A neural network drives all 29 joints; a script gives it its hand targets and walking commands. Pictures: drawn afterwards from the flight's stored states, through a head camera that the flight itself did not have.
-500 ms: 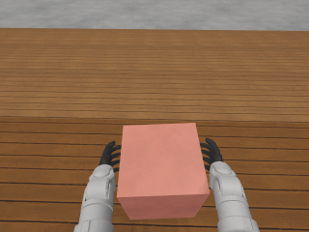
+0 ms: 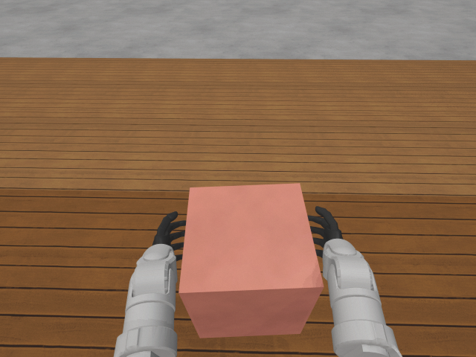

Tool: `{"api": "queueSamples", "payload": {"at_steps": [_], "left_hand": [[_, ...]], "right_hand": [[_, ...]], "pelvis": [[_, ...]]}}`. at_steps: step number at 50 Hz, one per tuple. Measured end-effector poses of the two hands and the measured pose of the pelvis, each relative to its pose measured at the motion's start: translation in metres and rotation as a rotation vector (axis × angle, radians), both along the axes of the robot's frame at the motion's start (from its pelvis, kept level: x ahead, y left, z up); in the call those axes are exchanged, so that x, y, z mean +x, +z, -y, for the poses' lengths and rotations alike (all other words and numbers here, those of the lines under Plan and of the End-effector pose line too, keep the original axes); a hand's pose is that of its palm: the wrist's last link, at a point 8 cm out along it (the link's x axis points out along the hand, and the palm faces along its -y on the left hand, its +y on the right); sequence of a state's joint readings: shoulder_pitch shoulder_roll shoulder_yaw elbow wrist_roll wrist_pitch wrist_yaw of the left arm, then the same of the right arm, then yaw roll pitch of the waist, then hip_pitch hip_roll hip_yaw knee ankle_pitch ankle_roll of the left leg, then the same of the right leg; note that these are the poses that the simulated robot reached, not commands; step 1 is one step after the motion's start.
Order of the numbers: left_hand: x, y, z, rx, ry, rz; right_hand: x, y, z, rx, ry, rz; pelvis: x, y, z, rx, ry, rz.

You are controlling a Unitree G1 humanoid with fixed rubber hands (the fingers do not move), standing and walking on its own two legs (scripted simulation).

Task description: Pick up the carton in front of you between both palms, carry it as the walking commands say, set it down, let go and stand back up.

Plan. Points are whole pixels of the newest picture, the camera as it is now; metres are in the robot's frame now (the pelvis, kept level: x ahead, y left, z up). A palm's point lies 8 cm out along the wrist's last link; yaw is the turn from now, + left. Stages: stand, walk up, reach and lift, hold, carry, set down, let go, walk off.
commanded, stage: reach and lift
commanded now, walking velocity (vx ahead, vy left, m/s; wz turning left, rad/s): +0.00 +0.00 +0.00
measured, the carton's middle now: (247, 264) +0.31 +0.00 -0.05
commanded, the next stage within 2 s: hold in 0.60 s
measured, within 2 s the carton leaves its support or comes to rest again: neither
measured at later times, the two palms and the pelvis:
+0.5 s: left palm (163, 247) +0.30 +0.15 +0.04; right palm (332, 241) +0.31 -0.15 +0.04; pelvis +0.02 +0.00 +0.01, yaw +0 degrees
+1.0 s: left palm (160, 246) +0.29 +0.15 +0.05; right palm (337, 241) +0.30 -0.15 +0.06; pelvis +0.01 +0.00 +0.01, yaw +0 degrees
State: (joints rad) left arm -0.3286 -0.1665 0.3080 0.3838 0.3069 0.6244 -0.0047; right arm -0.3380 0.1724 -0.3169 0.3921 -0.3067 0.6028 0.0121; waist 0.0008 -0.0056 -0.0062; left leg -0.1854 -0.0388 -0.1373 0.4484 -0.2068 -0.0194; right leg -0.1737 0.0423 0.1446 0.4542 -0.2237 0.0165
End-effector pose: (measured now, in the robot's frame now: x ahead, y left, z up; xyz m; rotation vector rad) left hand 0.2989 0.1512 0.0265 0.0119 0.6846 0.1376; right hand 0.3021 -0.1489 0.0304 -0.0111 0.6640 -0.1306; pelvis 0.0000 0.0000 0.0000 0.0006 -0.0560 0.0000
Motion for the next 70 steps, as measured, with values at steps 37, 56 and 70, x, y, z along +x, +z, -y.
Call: {"api": "queueSamples", "payload": {"at_steps": [37, 56, 70], "left_hand": [[0.0, 0.027, 0.001, 0.022, -0.015, 0.032], [-0.004, 0.029, 0.0, 0.009, -0.008, 0.017], [-0.001, 0.029, 0.001, 0.018, -0.015, 0.015]], "right_hand": [[0.0, 0.027, 0.001, -0.021, 0.013, 0.031], [-0.005, 0.029, 0.001, -0.008, 0.003, 0.015], [-0.002, 0.029, 0.001, -0.017, 0.008, 0.012]], "pelvis": [[0.015, 0.007, 0.0, 0.0, 0.002, 0.042], [0.004, 0.005, -0.001, 0.0, -0.001, 0.067], [0.01, 0.006, -0.001, 0.0, -0.004, 0.064]]}}
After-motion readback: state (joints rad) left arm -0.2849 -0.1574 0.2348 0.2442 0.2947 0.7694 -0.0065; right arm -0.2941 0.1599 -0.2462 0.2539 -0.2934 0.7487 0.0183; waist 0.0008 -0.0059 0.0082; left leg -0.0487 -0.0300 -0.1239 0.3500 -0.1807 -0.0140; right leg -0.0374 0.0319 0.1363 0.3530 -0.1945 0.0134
